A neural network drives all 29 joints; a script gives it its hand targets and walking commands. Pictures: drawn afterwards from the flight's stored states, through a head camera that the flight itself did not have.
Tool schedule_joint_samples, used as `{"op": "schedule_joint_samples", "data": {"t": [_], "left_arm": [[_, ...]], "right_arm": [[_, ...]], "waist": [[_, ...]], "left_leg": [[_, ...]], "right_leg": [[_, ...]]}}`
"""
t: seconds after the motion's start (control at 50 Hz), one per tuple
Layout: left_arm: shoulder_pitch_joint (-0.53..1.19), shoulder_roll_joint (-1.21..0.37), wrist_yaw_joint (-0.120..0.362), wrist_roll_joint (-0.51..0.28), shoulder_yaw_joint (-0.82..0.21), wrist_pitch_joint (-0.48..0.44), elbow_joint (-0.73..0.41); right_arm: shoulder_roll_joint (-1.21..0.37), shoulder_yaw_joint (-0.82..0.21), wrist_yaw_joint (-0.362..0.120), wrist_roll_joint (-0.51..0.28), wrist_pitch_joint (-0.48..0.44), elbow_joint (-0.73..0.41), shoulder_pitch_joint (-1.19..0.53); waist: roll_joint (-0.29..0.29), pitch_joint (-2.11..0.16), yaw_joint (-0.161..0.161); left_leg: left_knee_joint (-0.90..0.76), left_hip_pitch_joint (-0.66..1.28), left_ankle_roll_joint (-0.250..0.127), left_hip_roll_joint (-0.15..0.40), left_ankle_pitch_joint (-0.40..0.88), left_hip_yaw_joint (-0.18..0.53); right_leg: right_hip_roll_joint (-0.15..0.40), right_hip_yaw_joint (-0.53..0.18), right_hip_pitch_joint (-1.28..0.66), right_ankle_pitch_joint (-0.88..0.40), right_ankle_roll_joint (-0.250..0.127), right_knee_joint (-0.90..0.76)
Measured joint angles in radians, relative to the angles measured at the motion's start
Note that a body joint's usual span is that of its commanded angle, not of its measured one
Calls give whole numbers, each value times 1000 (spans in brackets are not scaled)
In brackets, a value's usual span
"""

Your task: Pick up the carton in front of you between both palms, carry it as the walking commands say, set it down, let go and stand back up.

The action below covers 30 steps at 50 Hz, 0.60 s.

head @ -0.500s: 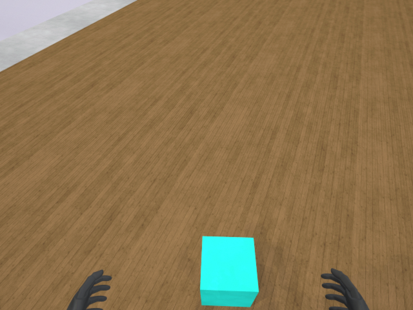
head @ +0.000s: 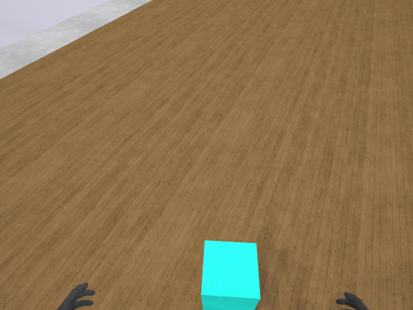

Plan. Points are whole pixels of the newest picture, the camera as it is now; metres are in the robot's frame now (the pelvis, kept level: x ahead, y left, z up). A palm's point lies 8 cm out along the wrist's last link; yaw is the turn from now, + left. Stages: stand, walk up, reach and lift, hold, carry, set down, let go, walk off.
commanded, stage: stand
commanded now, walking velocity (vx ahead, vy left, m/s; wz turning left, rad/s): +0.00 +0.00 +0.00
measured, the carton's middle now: (228, 277) +0.38 -0.06 -0.65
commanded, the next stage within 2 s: none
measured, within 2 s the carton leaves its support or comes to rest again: neither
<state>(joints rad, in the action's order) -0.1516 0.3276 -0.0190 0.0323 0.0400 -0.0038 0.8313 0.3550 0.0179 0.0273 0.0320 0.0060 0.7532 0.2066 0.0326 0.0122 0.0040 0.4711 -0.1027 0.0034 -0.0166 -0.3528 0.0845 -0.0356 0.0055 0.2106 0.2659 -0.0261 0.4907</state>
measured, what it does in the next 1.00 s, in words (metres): stands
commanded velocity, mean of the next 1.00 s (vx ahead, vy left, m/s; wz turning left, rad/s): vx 0.00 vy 0.00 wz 0.00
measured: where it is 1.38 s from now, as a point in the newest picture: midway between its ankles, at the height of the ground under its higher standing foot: outside the picture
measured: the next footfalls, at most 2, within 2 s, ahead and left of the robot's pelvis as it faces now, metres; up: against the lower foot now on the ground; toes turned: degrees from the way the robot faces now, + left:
none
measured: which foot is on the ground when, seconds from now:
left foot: down 0.00-1.00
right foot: down 0.00-1.00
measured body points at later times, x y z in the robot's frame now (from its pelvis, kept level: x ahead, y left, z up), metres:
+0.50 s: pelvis -0.02 +0.00 +0.01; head -0.02 -0.01 +0.46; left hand +0.10 +0.31 -0.10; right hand +0.09 -0.30 -0.11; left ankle -0.06 +0.13 -0.74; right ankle +0.00 -0.10 -0.74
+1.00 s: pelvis -0.02 +0.00 +0.01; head -0.03 -0.01 +0.46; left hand +0.08 +0.32 -0.10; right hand +0.08 -0.31 -0.11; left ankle -0.06 +0.13 -0.74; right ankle +0.00 -0.10 -0.74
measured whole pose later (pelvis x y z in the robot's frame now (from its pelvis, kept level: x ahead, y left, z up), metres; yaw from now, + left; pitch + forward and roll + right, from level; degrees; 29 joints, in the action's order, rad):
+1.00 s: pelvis -0.02 +0.00 +0.01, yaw +0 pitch -3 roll +0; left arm -0.11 0.38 -0.01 0.01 0.02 -0.01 1.04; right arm 0.39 0.00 0.02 0.02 -0.01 0.96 0.17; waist 0.02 0.03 0.01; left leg 0.35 -0.05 0.00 -0.02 -0.26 0.08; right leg -0.03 0.00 0.16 0.17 -0.02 0.37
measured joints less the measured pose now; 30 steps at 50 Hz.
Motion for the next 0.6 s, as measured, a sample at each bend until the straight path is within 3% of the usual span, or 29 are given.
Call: {"op": "schedule_joint_samples", "data": {"t": [0.6], "left_arm": [[28, 35, 10, -11, -11, -5, 158]], "right_arm": [[25, -14, -4, -7, -16, 151, -22]], "waist": [[-10, 8, 6]], "left_leg": [[-93, 44, -1, -3, 74, -4]], "right_leg": [[6, -7, -44, -74, 3, -93]]}}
